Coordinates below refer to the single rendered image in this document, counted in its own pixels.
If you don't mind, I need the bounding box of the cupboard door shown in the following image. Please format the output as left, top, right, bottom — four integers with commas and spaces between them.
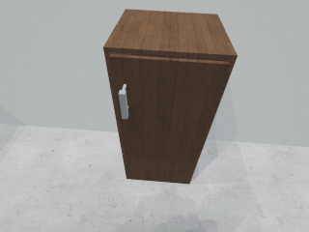
109, 54, 230, 160

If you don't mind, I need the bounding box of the handle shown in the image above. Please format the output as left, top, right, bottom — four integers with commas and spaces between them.
118, 84, 128, 119

